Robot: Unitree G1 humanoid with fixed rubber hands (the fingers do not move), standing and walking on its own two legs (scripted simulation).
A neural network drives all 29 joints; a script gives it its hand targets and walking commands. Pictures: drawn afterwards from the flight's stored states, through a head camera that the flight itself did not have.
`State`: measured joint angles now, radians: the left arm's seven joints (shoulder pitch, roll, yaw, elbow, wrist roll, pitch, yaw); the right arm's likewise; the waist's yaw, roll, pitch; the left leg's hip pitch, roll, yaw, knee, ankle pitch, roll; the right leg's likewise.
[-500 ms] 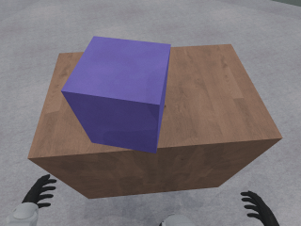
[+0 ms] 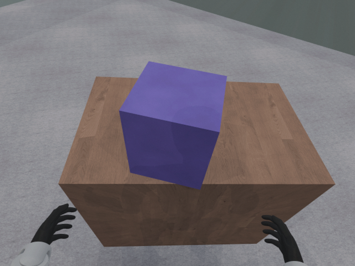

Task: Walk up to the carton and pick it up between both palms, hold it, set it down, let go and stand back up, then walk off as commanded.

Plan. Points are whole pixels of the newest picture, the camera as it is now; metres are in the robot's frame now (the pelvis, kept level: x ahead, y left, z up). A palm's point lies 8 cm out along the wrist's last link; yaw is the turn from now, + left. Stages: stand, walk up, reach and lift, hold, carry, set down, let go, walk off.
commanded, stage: reach and lift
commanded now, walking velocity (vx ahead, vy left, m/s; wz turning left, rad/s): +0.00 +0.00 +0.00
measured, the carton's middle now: (175, 127) +0.45 +0.00 +0.03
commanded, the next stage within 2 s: none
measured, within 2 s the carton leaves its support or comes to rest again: neither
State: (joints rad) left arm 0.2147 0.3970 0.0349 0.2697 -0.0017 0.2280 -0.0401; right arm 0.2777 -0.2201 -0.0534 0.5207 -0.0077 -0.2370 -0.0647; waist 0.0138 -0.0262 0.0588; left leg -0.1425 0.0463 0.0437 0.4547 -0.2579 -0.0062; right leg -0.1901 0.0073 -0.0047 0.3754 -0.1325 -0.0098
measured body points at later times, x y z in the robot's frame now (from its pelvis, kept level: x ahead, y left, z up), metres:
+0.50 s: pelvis +0.03 +0.00 +0.00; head +0.05 +0.02 +0.45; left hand +0.22 +0.26 +0.01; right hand +0.21 -0.19 +0.00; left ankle +0.00 +0.12 -0.74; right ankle +0.05 -0.13 -0.74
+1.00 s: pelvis +0.03 +0.01 +0.00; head +0.05 +0.02 +0.45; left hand +0.24 +0.24 +0.05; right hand +0.24 -0.18 +0.04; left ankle +0.00 +0.12 -0.74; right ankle +0.05 -0.13 -0.74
